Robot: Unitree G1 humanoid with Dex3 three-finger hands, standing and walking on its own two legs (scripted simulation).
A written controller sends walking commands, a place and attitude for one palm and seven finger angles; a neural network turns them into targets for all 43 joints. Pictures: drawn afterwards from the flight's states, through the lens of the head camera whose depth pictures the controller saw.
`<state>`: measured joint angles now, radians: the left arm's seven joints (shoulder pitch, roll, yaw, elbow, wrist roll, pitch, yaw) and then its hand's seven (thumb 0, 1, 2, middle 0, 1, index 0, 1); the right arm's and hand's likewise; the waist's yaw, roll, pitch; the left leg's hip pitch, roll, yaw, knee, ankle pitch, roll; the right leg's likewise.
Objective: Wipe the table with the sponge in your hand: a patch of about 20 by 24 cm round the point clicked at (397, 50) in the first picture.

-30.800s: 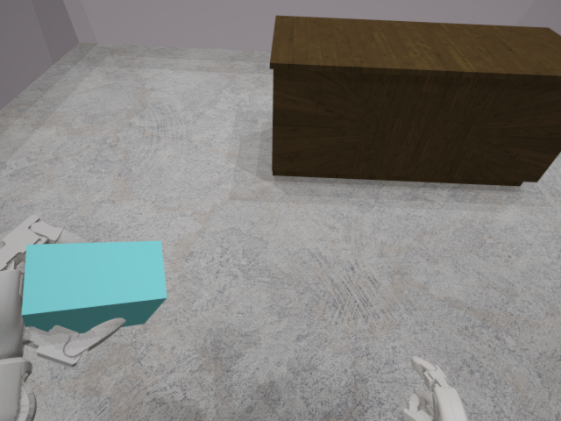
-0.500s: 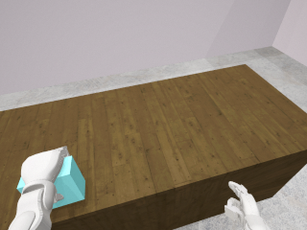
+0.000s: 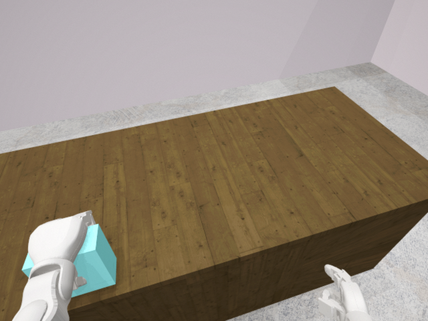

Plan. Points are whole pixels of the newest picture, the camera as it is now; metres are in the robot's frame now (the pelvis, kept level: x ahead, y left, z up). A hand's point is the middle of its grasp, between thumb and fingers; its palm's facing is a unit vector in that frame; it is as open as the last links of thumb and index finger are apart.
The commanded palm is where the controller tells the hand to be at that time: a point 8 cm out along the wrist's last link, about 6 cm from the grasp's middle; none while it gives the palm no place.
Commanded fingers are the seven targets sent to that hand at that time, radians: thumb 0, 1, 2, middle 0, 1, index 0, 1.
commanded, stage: lower the sponge onto the table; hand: left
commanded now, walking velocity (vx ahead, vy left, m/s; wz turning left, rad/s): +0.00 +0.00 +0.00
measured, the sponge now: (79, 268) +0.19 +0.32 -0.03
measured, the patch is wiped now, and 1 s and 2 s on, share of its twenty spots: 0.00 0.00 0.15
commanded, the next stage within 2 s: wipe forward along the first lane in 0.92 s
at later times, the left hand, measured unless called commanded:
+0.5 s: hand (76, 257) +0.20 +0.32 -0.01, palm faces -0.11 -0.08 -0.99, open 10.4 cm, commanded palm +0.18 +0.32 +0.05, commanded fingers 0.00 0.10 1.30 -1.20 -1.60 -1.20 -1.60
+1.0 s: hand (81, 256) +0.21 +0.32 -0.02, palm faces -0.10 -0.06 -0.99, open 10.4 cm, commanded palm +0.19 +0.31 +0.03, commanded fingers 0.00 0.10 1.30 -1.20 -1.60 -1.20 -1.60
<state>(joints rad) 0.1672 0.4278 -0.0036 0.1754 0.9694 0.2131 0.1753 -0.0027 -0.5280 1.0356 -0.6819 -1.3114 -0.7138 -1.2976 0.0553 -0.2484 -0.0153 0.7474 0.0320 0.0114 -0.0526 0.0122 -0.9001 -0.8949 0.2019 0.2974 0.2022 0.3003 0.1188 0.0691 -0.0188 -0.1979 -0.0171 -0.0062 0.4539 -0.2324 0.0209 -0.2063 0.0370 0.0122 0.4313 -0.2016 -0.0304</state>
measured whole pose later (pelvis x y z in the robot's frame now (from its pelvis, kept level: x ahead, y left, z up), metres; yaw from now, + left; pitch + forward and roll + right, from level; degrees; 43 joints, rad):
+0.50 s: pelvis +0.00 +0.00 +0.00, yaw +0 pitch +0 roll +0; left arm 0.11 0.41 -0.01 0.31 0.99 0.20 0.22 0.00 -0.53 1.04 -0.68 -1.31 -0.71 -1.30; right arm 0.06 -0.24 -0.02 0.75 0.03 0.01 -0.06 0.01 -0.90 -0.89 0.20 0.30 0.20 0.30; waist 0.11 0.06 -0.03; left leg -0.25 -0.02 -0.01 0.49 -0.24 0.03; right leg -0.26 0.03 0.01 0.46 -0.21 -0.03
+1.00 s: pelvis +0.00 +0.00 -0.01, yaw +1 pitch +2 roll +0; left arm 0.08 0.39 -0.03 0.35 1.01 0.21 0.28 0.00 -0.53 1.04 -0.68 -1.31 -0.71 -1.30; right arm 0.08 -0.23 -0.03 0.74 0.04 0.02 -0.05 0.01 -0.90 -0.89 0.20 0.30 0.20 0.30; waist 0.11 0.06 -0.06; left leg -0.33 -0.03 -0.01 0.55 -0.27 0.03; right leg -0.33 0.03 0.00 0.53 -0.24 -0.02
